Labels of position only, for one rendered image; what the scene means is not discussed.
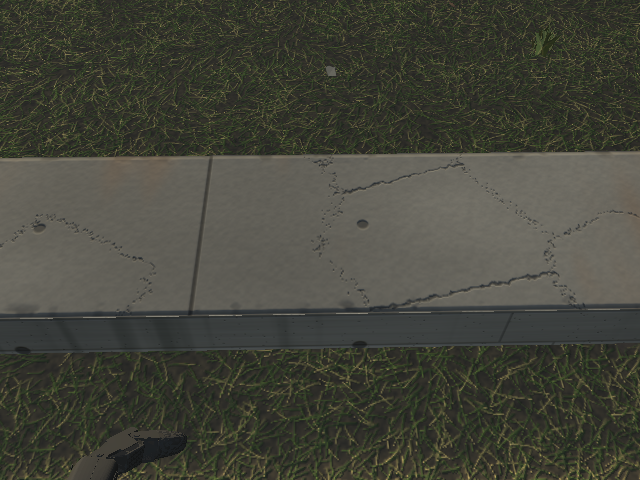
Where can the robot left hand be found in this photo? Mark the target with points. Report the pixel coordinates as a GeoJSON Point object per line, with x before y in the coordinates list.
{"type": "Point", "coordinates": [125, 451]}

